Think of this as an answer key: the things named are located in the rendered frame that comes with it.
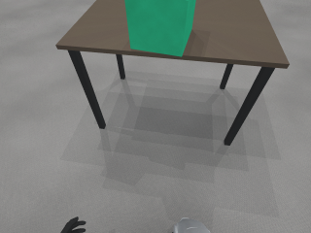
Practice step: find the carton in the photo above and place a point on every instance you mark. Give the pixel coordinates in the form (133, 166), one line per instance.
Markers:
(160, 26)

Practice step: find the right robot thigh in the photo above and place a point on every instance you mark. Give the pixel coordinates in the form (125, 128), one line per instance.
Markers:
(188, 225)

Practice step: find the left robot hand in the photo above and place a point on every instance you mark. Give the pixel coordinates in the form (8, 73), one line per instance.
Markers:
(73, 223)

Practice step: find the table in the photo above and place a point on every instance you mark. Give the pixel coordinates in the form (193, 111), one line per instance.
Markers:
(232, 32)

